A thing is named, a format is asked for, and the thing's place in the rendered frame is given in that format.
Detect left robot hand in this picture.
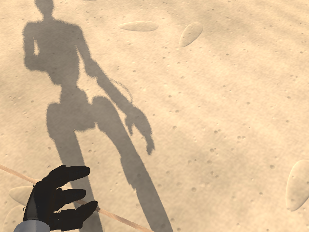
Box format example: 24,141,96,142
22,164,98,232

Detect robot left forearm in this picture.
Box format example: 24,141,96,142
14,219,50,232

